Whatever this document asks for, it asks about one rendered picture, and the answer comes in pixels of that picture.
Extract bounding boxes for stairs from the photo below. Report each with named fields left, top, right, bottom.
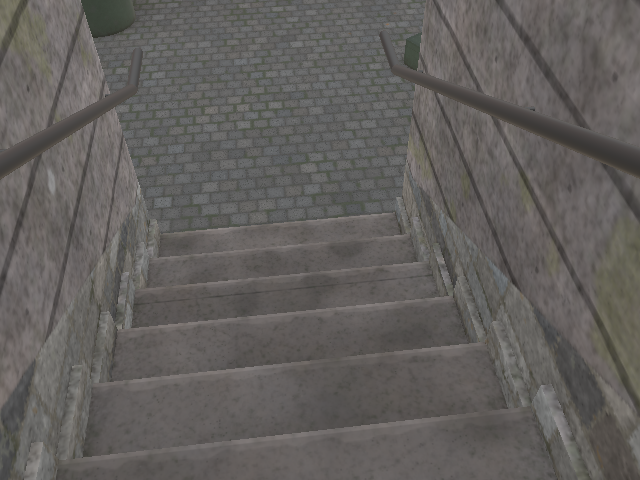
left=56, top=212, right=557, bottom=480

